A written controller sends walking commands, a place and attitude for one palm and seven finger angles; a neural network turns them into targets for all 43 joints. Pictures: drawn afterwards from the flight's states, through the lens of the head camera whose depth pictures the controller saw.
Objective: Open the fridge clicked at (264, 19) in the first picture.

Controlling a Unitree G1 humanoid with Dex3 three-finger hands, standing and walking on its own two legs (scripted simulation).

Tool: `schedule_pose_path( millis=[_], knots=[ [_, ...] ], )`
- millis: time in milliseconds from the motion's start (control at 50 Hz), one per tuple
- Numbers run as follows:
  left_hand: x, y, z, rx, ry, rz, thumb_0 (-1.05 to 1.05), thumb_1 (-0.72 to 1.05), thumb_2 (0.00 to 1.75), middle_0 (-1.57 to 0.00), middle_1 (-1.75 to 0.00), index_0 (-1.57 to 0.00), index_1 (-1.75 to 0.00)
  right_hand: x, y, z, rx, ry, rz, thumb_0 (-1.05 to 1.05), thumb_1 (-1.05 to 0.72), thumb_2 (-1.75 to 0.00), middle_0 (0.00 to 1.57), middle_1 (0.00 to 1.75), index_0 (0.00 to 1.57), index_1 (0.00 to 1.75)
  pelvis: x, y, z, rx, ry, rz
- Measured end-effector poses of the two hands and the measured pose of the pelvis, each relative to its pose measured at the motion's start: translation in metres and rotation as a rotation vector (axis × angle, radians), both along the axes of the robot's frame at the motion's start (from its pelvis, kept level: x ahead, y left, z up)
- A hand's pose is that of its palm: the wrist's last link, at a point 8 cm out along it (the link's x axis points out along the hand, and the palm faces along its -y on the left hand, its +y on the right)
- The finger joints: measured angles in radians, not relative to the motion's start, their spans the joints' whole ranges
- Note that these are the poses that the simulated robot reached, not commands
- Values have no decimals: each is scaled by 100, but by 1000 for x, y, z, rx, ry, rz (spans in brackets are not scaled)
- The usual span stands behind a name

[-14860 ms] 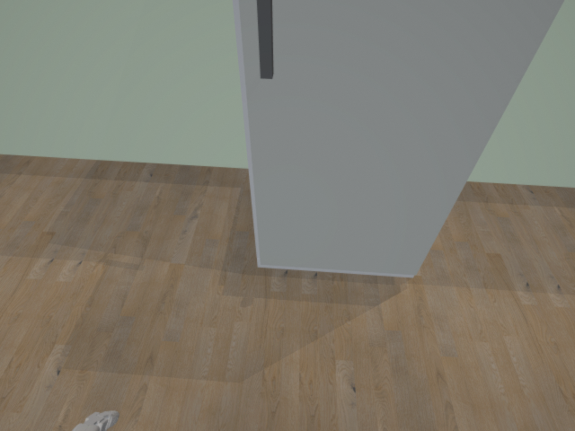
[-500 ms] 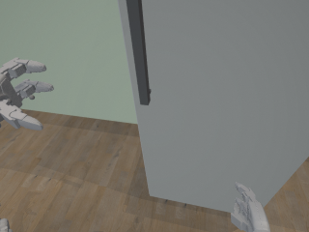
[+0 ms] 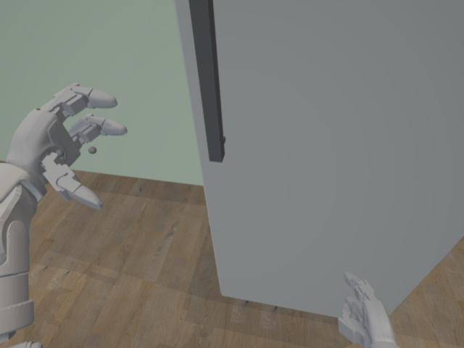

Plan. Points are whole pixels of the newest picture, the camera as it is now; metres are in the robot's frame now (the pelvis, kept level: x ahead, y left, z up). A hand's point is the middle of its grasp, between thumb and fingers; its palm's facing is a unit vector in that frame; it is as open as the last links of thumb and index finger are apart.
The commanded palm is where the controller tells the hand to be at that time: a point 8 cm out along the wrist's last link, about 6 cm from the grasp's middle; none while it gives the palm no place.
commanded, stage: move the hooked fingers beside the handle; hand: left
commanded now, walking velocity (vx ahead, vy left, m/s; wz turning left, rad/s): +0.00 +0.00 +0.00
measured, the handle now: (213, 85) +0.46 +0.08 +0.26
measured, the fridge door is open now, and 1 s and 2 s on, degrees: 0 0 0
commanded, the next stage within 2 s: none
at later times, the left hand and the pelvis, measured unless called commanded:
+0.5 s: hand (113, 121) +0.35 +0.22 +0.25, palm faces -0.02 -1.00 -0.07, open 13.9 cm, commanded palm +0.31 +0.25 +0.26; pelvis +0.00 -0.01 +0.00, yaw +0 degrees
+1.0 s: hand (156, 121) +0.37 +0.16 +0.24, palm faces -0.08 -1.00 -0.05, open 14.0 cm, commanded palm +0.36 +0.21 +0.25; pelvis +0.00 -0.01 +0.00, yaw +0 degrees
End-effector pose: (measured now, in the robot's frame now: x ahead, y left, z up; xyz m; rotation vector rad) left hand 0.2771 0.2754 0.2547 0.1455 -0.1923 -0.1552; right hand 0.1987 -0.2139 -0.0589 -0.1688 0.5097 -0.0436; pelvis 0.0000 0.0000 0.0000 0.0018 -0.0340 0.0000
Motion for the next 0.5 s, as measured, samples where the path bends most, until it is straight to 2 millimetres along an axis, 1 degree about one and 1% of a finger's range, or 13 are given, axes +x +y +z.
schedule_pose_path(
  millis=[40,80,140,180,220,280,320,360,400,440,500],
  knots=[
    [5,3,10,-29,-42,23,-1,-50,30,-31,-120,-31,-120,0,2,2,11,-8,-6,1,-91,-90,20,30,20,30,2,-1,0,2,0,-6],
    [10,16,15,-54,-27,87,-1,-50,30,-31,-120,-31,-120,0,2,3,25,-6,-12,1,-91,-90,20,30,20,30,3,-3,0,3,2,-12],
    [17,36,9,-59,73,190,-1,-50,30,-31,-120,-31,-120,-2,-1,0,35,13,-18,1,-91,-90,20,30,20,30,3,-4,0,2,9,-11],
    [19,39,-2,-46,146,214,-1,-50,30,-31,-120,-31,-120,-3,-5,-4,31,33,-20,1,-91,-90,20,30,20,30,1,-3,0,1,13,-6],
    [19,33,-13,-28,185,193,-1,-50,30,-30,-120,-30,-120,-5,-8,-7,17,52,-21,1,-91,-90,20,30,20,30,0,-2,0,0,15,0],
    [20,14,-21,-27,150,111,-1,-50,30,-30,-120,-30,-120,-7,-11,-10,-12,71,-22,1,-91,-90,20,30,20,30,-1,-2,-1,0,11,6],
    [22,2,-17,-42,91,66,-1,-50,30,-30,-120,-30,-120,-8,-12,-9,-25,73,-26,1,-91,-90,20,30,20,30,0,-3,-1,0,7,5],
    [26,-6,-9,-60,35,50,-1,-50,30,-30,-120,-30,-120,-8,-12,-7,-27,66,-31,1,-91,-90,20,30,20,30,1,-4,0,0,2,3],
    [34,-8,0,-71,11,63,-1,-50,30,-31,-120,-31,-120,-8,-11,-6,-19,57,-39,1,-91,-90,20,30,20,30,2,-5,0,1,0,-2],
    [43,-7,5,-80,28,92,-1,-50,30,-31,-120,-31,-120,-8,-11,-5,-6,52,-47,1,-91,-90,20,30,20,30,1,-5,0,2,1,-3],
    [57,-5,1,-79,109,128,-1,-50,30,-31,-120,-31,-120,-11,-12,-8,13,63,-57,1,-91,-90,20,30,20,30,1,-6,0,4,10,-6]
  ],
)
